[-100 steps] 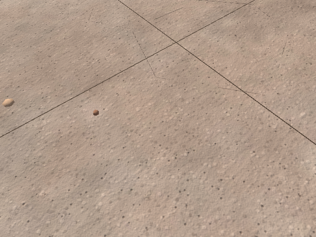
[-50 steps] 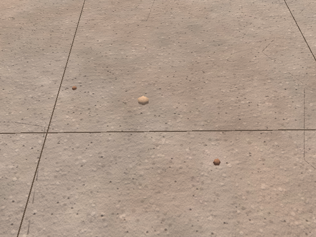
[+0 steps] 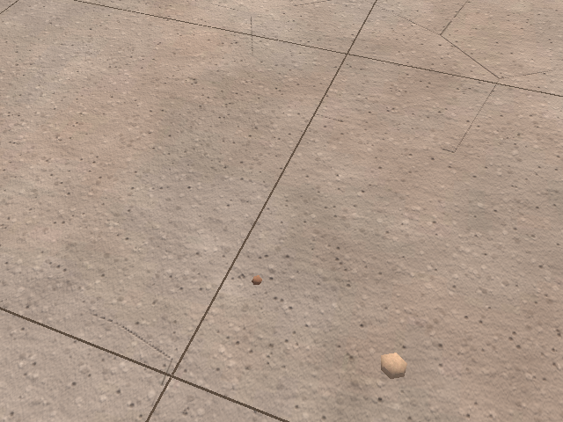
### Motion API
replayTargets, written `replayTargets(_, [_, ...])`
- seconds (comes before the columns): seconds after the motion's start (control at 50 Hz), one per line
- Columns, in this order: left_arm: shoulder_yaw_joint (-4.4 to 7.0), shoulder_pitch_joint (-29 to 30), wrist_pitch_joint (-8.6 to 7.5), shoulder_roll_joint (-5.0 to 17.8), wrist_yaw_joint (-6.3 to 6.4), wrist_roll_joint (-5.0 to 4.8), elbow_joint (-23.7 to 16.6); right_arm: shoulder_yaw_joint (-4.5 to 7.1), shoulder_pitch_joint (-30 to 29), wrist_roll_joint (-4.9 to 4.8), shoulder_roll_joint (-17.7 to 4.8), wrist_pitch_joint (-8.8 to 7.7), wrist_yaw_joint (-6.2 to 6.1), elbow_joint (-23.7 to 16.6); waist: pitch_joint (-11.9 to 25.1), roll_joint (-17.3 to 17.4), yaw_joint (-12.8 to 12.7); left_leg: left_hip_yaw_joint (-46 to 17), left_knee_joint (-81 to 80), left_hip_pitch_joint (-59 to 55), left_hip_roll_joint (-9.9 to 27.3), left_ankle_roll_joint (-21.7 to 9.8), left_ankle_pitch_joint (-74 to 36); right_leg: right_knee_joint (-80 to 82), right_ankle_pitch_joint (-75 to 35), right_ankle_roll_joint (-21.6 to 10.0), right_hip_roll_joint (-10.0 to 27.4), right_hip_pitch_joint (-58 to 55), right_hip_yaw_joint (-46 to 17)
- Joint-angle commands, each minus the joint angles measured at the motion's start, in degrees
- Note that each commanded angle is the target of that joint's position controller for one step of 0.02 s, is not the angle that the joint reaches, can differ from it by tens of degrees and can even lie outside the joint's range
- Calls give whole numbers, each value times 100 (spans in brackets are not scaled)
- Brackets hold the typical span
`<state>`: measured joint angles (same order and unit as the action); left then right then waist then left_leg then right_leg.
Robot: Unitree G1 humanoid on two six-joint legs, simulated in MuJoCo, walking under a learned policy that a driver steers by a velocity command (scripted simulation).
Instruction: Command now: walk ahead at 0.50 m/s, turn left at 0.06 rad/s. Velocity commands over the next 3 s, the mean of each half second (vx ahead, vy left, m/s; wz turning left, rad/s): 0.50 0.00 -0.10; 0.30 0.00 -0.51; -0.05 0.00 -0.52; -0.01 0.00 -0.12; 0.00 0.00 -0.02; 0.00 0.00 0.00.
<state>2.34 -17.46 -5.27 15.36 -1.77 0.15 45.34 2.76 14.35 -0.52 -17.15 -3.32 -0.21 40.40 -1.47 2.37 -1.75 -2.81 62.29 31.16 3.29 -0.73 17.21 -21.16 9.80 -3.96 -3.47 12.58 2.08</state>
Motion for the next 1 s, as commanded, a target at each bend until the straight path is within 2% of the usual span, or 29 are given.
replayTargets(0.02, [200, 110, -104, 878, 60, -47, -296, 74, -120, 52, -296, -55, -15, -434, 114, -622, 107, -103, -614, 827, 338, 148, -506, 1241, -1191, -1023, 1594, -593, -1482])
replayTargets(0.12, [208, -236, -4, 993, 121, -105, -94, -9, -1026, 17, -102, -151, 78, -601, -57, -591, -214, 137, -2372, 526, 180, 182, -2032, 1298, -1461, -741, 1296, -640, -753])
replayTargets(0.2, [216, -644, 110, 1054, 142, -131, 127, -9, -1659, -52, -123, -219, 210, -792, -236, -593, -408, 212, -3047, 498, 14, 80, -2149, 1131, -1469, -714, 1554, -1139, -810])
replayTargets(0.26, [255, -709, 212, 1135, 184, -153, 226, 42, -1725, -46, -253, -257, 290, -875, -217, -669, -255, 189, -3372, 306, -93, -135, -1558, 735, -2074, -592, 1782, -1615, -944])
replayTargets(0.3, [274, -506, 260, 1232, 216, -163, 203, 197, -867, -9, -537, -282, 254, -668, 294, -731, 319, 370, -3659, -1042, -353, -355, -1407, -236, -3506, -432, 1597, -1506, -842])
replayTargets(0.32, [213, -434, 255, 1102, 224, -116, 129, 334, 46, 36, -837, -280, 191, -430, 957, -640, 750, 211, -3534, -2551, -132, -561, -1634, -1315, -3330, -260, 1303, -868, -674])
replayTargets(0.34, [57, -446, 223, 671, 228, 80, -74, 445, 1100, 114, -1300, -237, 98, -290, 1943, 224, 1056, -1180, -3258, -4341, 1165, -900, -1832, -3209, -1132, -34, 801, 432, -426])
replayTargets(0.36, [-69, -1254, 113, 199, 186, -91, -100, 440, 1063, 128, -1415, -206, 140, -219, 2579, 1635, 576, -3608, -3969, -5609, 2176, -1688, -538, -4760, 2428, 191, 48, 2339, -692])
replayTargets(0.38, [100, -771, 70, 912, 174, -236, -25, 311, 905, 60, -809, -195, 129, -268, 1916, 816, 826, -3351, -4297, -5077, 1933, -1433, 168, -5224, 2258, 200, 392, 2885, -1065])
replayTargets(0.4, [177, -267, 53, 1066, 165, -299, -178, 238, 569, 29, -612, -203, 106, -248, 1106, 565, 769, -2423, -4446, -4307, 1735, -1210, -16, -5172, 1681, 194, 618, 3067, -925])
replayTargets(0.42, [172, -57, 67, 960, 186, -253, -202, 195, 235, 55, -500, -221, 115, -233, 731, 167, 578, -1865, -4642, -3571, 1498, -1101, -488, -4979, 1221, 247, 842, 2849, -835])
replayTargets(0.44, [200, -3, 113, 890, 191, -186, -210, 166, -16, 80, -359, -249, 132, -209, 433, 188, 417, -1400, -4854, -3038, 1299, -1059, -829, -4722, 917, 298, 975, 2677, -835])
replayTargets(0.46, [205, -169, 188, 780, 180, -196, -170, 160, -162, 129, -310, -293, 133, -174, 358, 336, 241, -1038, -5062, -2657, 1188, -1021, -1022, -4639, 695, 343, 1093, 2349, -865])
replayTargets(0.5, [187, -268, 319, 555, 183, -210, -151, 190, -294, 127, -303, -378, 131, -64, 215, 297, 97, -538, -5351, -2253, 1140, -1078, -1428, -4532, 527, 432, 1144, 2193, -820])
replayTargets(0.54, [195, -53, 396, 502, 203, -176, -266, 237, -320, 144, -412, -420, 104, 53, 26, 174, 67, -123, -5495, -2154, 1147, -1094, -1770, -4268, 165, 510, 1172, 2457, -870])
replayTargets(0.64, [136, 707, 322, 358, 57, -145, -523, 297, -181, 132, -640, -346, -1, 257, -175, 6, 306, 822, -5555, -2439, 962, -935, -2145, -2635, -1215, 488, 1087, 2529, -587])
replayTargets(0.7, [84, 1323, 305, 283, -50, -131, -792, 350, 141, 65, -803, -252, -32, 420, -349, -105, 563, 1058, -5479, -2903, 1136, -895, -2239, -1971, -1288, 361, 1019, 2627, -297])
replayTargets(0.72, [91, 1460, 302, 302, -86, -104, -890, 357, 109, 46, -831, -190, -47, 450, -469, -113, 557, 1181, -5254, -3041, 1144, -840, -2838, -1736, -1187, 313, 964, 2660, -205])
replayTargets(0.78, [212, 1189, 278, 525, -206, -13, -1034, 406, 17, -63, -1017, -6, -154, 428, -55, 237, 298, 1370, -4160, -3399, 1129, -577, -5189, -1451, -601, 127, 487, 1985, 251])
replayTargets(0.8, [306, 687, 278, 689, -223, -26, -931, 428, -79, -108, -1075, 45, -193, 383, 250, 342, 37, 1404, -3485, -3370, 1057, -470, -5723, -1369, -436, 23, 248, 1399, 375])
replayTargets(0.82, [462, -87, 273, 963, -187, -32, -743, 407, -211, -152, -1030, 74, -210, 325, 659, 217, -387, 1487, -2448, -3099, 841, -273, -5445, -895, -901, -151, 33, 397, 367])
replayTargets(0.84, [609, -627, 300, 1371, -47, -1, -640, 330, -65, -84, -847, 17, -186, 284, 1025, -373, -653, 1547, -932, -2114, 424, 140, -3673, -514, -2900, -417, 360, -936, -240])
replayTargets(0.86, [633, -417, 354, 1945, 90, 91, -758, 95, 640, 336, -48, -40, -80, 135, 1615, -2009, 96, 1290, 1333, 134, -483, 565, 2504, -1451, -6657, -1345, 1942, -2893, -2284])
replayTargets(0.88, [539, -309, 313, 1783, 37, 198, -1116, 71, 824, 170, -431, -107, 6, 209, 3149, -1338, -152, -141, 2355, 408, -747, 619, 2693, -914, -6512, -2232, 2784, -3265, -3892])
replayTargets(0.9, [509, 97, 338, 1488, 5, 112, -1241, 171, 176, -28, -808, -62, 6, 135, 2739, -636, -330, -402, 2240, 518, -423, 475, 2102, -672, -5602, -1951, 2394, -2774, -3162])
replayTargets(0.92, [453, 460, 371, 1242, 22, -33, -1240, 155, -145, -27, -744, 10, -68, 22, 1926, -365, -172, -290, 1780, 777, -252, 426, 1581, -521, -4576, -1606, 2044, -2000, -2642])
replayTargets(0.94, [390, 674, 433, 1034, 73, -109, -1246, 158, -256, 47, -697, 117, -170, 86, 1357, -146, -31, -263, 1466, 714, -114, 463, 1254, -317, -3843, -1371, 1815, -1195, -2391])
replayTargets(0.96, [374, 804, 490, 1006, 113, -79, -1272, 184, -194, 60, -734, 229, -217, 65, 1085, -294, 151, -312, 1220, 356, -85, 479, 1056, -132, -3437, -1288, 1679, -451, -2267])
replayTargets(1.0, [387, 918, 550, 1078, 142, 48, -1331, 190, -4, 76, -654, 369, -246, 99, 971, -585, 311, -261, 956, -128, -247, 534, 920, 28, -3502, -1239, 1531, 271, -2110])
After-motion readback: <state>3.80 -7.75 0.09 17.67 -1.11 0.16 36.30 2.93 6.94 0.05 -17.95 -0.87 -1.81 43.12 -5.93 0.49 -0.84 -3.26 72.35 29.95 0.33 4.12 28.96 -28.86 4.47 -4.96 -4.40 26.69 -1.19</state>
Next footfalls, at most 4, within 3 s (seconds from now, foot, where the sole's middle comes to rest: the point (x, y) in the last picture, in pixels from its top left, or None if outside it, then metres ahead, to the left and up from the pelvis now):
0.32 left None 0.36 0.15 -0.78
0.84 right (367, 373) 0.60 -0.13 -0.78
1.36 left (264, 362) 0.63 0.12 -0.78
1.74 right None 0.43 -0.06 -0.78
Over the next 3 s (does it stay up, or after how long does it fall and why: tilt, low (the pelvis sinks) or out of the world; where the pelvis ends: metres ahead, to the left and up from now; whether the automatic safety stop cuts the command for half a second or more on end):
stays up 0.50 0.05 -0.01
